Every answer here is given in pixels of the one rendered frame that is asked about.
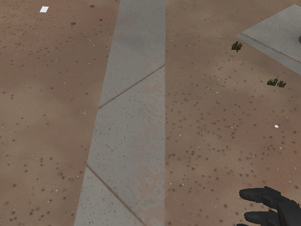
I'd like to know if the robot right hand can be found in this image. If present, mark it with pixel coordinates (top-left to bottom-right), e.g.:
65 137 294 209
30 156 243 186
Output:
236 186 301 226

